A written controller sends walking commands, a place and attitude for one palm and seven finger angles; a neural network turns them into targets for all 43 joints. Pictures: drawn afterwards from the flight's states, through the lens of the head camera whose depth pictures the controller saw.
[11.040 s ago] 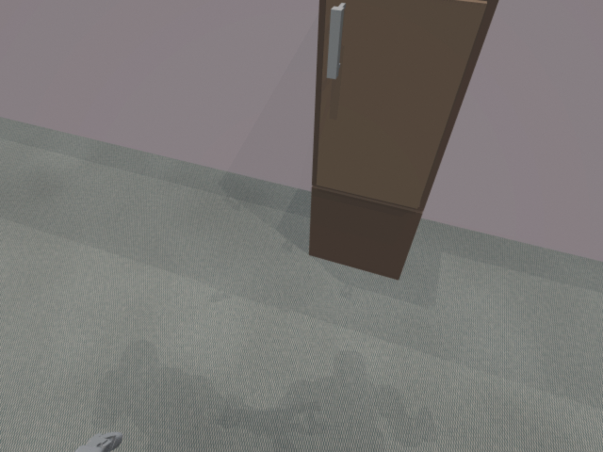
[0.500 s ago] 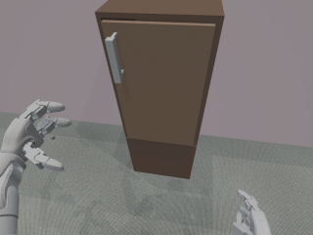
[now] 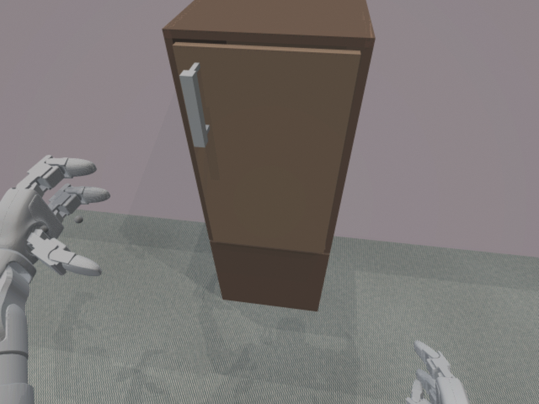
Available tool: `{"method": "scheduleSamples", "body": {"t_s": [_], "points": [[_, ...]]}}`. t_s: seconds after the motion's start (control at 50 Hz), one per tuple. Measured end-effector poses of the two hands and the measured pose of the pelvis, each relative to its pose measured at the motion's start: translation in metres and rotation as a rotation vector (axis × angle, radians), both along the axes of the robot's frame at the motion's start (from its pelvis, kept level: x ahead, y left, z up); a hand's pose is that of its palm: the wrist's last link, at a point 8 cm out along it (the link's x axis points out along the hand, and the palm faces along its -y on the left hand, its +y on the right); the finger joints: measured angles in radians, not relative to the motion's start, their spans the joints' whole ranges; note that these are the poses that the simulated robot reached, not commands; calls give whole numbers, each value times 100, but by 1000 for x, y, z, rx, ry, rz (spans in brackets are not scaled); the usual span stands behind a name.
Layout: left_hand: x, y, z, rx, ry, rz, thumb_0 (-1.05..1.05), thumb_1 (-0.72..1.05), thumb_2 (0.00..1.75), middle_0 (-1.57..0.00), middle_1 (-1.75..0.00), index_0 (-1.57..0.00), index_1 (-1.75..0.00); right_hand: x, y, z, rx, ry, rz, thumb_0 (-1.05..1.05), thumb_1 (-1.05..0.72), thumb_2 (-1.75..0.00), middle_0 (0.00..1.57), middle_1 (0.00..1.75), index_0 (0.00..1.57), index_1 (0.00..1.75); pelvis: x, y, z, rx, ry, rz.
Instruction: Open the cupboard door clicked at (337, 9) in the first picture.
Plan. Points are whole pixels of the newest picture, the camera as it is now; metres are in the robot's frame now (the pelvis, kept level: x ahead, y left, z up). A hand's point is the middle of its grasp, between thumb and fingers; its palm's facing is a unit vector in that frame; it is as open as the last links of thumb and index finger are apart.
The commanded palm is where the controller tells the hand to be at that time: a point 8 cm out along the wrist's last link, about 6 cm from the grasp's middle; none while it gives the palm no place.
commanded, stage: raise the hand with hooked fingers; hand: left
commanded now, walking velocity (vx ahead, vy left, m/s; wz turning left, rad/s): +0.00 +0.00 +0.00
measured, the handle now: (198, 105) +0.62 +0.20 +0.15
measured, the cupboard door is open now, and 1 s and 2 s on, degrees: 0 0 0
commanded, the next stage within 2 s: move the hooked fingers beside the handle in 0.10 s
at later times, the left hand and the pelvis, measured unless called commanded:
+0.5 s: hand (105, 196) +0.34 +0.27 +0.16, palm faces -0.02 -1.00 -0.06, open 14.0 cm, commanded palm +0.31 +0.32 +0.16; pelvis +0.00 +0.01 +0.00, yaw +1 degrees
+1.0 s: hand (130, 159) +0.42 +0.26 +0.16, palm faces -0.04 -1.00 +0.00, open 14.0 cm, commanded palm +0.40 +0.32 +0.15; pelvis +0.00 +0.00 +0.00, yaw +0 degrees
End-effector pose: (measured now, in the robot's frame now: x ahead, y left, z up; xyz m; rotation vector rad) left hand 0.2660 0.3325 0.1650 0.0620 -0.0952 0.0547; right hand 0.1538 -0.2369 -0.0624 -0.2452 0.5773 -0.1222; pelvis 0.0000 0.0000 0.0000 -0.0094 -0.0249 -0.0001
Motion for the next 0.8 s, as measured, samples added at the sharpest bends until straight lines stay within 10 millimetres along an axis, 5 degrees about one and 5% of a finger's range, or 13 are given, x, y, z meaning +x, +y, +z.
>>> {"method": "scheduleSamples", "body": {"t_s": [0.3, 0.56, 0.8], "points": [[0, 7, -4, -8, 39, -23, -1, -50, 30, -31, -121, -30, -120, 6, 22, 1, 11, -7, 50, 1, -90, -89, 20, 30, 21, 30, -5, 8, 2, -2, -5, 13], [65, -12, 0, -20, 66, -72, -1, -50, 30, -31, -120, -30, -120, -7, 4, -9, -8, 63, -11, 1, -90, -89, 21, 30, 21, 30, 1, 4, 2, 2, 43, 6], [90, -1, -9, -45, 95, -52, -1, -50, 30, -30, -120, -30, -120, -33, -24, -22, -54, 203, -60, 1, -90, -89, 20, 30, 21, 30, 5, 1, -2, 3, 91, 3]]}}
